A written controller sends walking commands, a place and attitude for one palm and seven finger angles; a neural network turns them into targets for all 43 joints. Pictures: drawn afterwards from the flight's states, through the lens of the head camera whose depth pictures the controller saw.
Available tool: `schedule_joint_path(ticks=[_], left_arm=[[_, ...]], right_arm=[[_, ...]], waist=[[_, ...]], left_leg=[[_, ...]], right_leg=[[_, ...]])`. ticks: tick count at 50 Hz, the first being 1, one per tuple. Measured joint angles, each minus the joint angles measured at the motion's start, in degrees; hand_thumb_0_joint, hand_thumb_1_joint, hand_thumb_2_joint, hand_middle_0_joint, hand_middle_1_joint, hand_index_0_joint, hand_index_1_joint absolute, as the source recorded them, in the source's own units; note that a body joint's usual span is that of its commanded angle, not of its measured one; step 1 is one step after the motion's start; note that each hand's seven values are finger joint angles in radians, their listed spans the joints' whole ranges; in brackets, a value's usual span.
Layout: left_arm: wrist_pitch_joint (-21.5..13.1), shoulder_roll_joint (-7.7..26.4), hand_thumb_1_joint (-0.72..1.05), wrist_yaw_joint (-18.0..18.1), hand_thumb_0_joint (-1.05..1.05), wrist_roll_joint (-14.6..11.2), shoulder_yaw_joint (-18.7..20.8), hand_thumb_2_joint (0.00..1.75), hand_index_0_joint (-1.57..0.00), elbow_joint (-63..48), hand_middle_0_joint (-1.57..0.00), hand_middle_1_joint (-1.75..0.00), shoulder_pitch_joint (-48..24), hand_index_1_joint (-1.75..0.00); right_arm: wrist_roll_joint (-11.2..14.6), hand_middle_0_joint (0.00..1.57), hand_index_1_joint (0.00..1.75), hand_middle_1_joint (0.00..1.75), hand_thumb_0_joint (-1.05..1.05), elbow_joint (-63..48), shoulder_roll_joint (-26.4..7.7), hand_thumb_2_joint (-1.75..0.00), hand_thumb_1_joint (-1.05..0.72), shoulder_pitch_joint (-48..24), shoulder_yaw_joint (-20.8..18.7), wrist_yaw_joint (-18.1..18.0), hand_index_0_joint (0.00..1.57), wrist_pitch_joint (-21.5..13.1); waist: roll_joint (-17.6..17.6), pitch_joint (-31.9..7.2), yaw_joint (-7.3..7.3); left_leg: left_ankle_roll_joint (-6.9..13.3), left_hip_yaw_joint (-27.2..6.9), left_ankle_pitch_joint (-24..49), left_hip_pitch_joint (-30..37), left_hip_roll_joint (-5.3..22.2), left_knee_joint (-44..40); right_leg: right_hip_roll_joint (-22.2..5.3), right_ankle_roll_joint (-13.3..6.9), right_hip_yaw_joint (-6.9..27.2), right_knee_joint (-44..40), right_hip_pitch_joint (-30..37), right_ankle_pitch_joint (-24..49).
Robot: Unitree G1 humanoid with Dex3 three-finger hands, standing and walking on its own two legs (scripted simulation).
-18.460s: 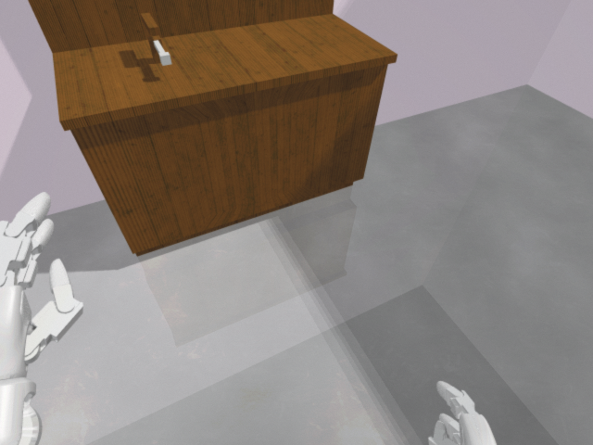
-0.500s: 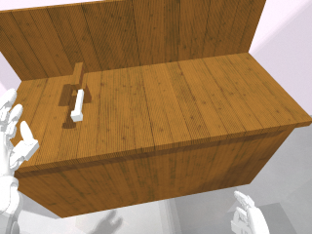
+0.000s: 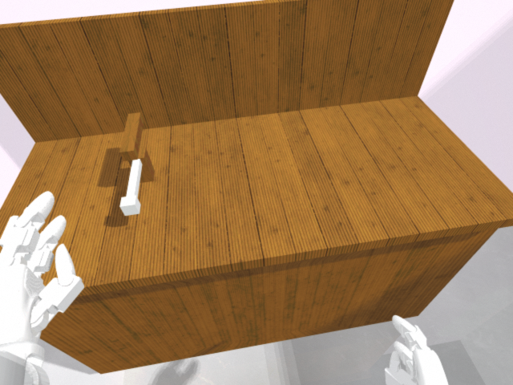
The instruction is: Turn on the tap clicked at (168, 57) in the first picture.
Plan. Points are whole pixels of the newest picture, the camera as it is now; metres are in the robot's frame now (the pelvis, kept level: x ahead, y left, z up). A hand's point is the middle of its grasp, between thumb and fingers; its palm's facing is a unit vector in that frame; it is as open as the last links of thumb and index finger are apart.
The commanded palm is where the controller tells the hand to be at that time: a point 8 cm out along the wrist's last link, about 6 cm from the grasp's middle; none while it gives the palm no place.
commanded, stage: turn the palm inward beside the body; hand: left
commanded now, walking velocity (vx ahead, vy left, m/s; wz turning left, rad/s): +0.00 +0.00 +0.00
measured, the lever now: (130, 205) +0.40 +0.31 +0.02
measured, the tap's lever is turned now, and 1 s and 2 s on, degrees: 0 0 0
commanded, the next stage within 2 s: reach beside the lever's end, fingers flat in 1.14 s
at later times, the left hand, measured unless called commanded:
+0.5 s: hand (68, 308) +0.17 +0.24 +0.13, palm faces +0.44 -0.89 -0.15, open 7.4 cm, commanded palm +0.11 +0.28 +0.15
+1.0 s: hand (83, 312) +0.16 +0.22 +0.13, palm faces +0.46 -0.88 -0.13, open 7.4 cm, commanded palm +0.11 +0.27 +0.15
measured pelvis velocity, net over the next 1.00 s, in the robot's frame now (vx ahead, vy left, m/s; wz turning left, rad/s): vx -0.02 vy -0.01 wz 0.02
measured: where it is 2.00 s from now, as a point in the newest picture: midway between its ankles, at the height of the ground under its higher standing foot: outside the picture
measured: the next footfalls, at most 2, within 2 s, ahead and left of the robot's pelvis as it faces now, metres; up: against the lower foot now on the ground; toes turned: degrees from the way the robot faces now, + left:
none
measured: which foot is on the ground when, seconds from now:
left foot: down 0.00-1.00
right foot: down 0.00-1.00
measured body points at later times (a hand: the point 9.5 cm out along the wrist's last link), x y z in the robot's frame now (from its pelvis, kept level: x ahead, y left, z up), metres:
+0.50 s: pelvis -0.02 +0.01 +0.00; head -0.02 +0.00 +0.45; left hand +0.14 +0.29 +0.14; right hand +0.18 -0.20 -0.07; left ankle -0.03 +0.13 -0.72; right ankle +0.02 -0.08 -0.72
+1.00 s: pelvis -0.02 -0.01 +0.00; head -0.02 -0.03 +0.45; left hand +0.13 +0.27 +0.14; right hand +0.19 -0.22 -0.07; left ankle -0.04 +0.13 -0.72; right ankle +0.02 -0.08 -0.72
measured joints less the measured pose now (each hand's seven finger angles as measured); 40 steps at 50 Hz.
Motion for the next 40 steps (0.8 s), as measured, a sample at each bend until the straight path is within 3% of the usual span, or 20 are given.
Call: schedule_joint_path(ticks=[18, 40], left_arm=[[5.74, -1.83, 0.89, 2.96, 0.01, -0.31, -3.37, 0.9, -0.2, -2.58, -0.21, -0.3, 1.43, -0.3], [8.47, -2.86, 0.89, 4.71, 0.01, -2.7, -4.47, 0.9, -0.2, -4.99, -0.21, -0.3, 3.62, -0.3]], right_arm=[[-0.07, 0.2, 0.3, 0.3, 0.01, -0.99, 1.31, -0.9, -0.9, -0.3, 2.46, -0.3, 0.2, -0.2], [0.28, 0.2, 0.3, 0.3, 0.01, -0.8, 0.4, -0.9, -0.9, 0.17, 2.22, -0.64, 0.2, -0.93]], waist=[[-0.32, 0.16, 0.64], [0.5, -0.18, 0.05]], left_leg=[[0.94, 0.27, 1.13, 0.15, -0.95, 0.23], [0.04, -0.79, 1.05, -0.37, -0.22, 1.02]], right_leg=[[-0.92, 1.05, 0.28, -0.79, 0.71, 1.65], [-0.27, 0.07, -0.82, -0.48, 0.62, 1.53]])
